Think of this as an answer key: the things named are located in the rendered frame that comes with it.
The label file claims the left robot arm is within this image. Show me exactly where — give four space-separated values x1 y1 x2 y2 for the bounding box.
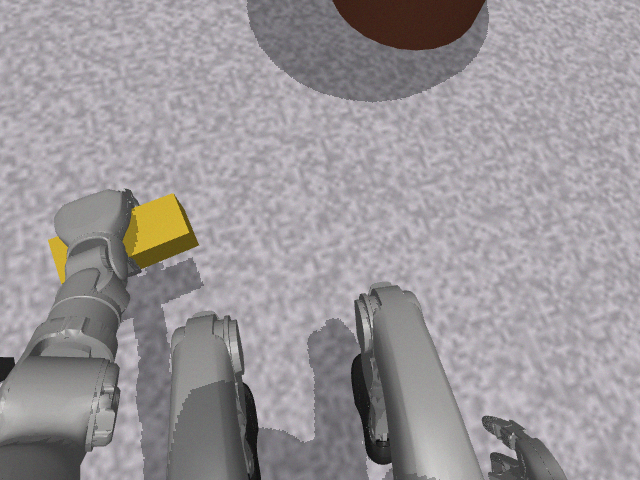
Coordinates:
0 232 130 480

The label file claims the left robot hand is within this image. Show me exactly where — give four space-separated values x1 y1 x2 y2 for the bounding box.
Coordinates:
54 188 142 277

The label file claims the carton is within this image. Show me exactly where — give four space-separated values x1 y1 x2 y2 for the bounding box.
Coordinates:
48 193 199 284

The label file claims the right robot hand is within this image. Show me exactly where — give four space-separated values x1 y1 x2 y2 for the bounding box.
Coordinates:
482 416 568 480

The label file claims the left robot foot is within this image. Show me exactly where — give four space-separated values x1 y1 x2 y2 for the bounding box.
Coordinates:
243 383 261 480

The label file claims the right robot foot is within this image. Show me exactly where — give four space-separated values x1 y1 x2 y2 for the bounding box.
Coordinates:
351 353 392 465

